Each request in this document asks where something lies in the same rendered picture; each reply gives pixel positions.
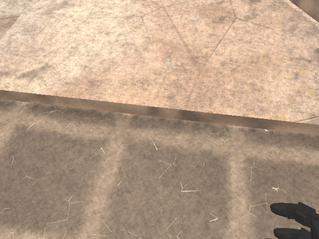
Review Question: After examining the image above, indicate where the right robot hand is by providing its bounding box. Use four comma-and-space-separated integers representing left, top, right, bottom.
265, 202, 319, 239

